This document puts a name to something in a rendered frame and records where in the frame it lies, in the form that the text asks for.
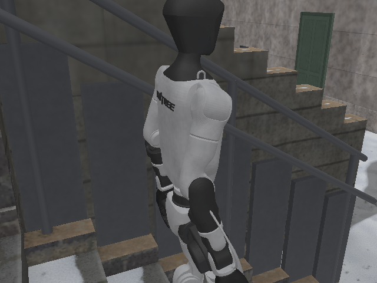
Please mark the left robot forearm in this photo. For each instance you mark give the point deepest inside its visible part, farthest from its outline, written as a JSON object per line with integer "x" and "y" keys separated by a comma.
{"x": 163, "y": 182}

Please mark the robot head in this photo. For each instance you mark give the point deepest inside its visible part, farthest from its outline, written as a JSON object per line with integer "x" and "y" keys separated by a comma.
{"x": 194, "y": 26}

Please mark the left robot upper arm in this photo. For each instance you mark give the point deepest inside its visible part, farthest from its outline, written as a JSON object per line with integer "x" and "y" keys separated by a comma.
{"x": 151, "y": 128}

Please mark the right robot hand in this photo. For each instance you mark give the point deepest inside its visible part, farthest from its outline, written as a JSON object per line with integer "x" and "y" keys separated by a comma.
{"x": 234, "y": 277}

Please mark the right robot forearm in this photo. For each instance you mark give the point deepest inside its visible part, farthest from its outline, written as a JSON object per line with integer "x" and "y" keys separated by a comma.
{"x": 202, "y": 200}

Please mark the right robot upper arm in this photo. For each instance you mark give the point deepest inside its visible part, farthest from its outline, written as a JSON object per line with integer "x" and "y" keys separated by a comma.
{"x": 210, "y": 108}

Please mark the robot torso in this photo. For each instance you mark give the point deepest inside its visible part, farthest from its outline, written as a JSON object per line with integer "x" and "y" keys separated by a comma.
{"x": 174, "y": 121}

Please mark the left robot hand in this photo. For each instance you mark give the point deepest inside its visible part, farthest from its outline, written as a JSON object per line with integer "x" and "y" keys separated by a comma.
{"x": 159, "y": 197}

